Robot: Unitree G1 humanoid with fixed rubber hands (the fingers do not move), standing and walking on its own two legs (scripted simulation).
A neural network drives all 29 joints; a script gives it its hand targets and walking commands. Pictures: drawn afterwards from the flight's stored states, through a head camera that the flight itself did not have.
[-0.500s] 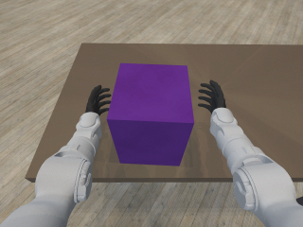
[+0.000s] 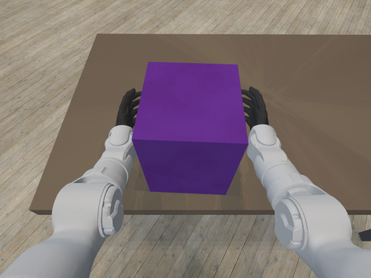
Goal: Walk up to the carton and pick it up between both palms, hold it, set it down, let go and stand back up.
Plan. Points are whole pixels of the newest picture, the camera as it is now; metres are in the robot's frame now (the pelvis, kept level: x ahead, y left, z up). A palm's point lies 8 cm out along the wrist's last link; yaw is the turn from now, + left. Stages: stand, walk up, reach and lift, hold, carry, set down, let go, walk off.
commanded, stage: reach and lift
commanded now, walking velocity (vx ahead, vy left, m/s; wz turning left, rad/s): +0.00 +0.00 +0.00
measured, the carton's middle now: (190, 133) +0.45 +0.01 +0.01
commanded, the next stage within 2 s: none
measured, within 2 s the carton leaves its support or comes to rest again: neither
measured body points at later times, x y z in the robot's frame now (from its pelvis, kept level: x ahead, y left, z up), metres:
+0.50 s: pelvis +0.04 +0.01 +0.02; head +0.11 +0.02 +0.46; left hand +0.46 +0.16 +0.05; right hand +0.45 -0.14 +0.06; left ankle +0.01 +0.11 -0.72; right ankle +0.01 -0.12 -0.72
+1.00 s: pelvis +0.04 +0.00 +0.02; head +0.12 +0.02 +0.47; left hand +0.46 +0.16 +0.05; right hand +0.45 -0.14 +0.06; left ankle +0.01 +0.11 -0.72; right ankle +0.01 -0.12 -0.72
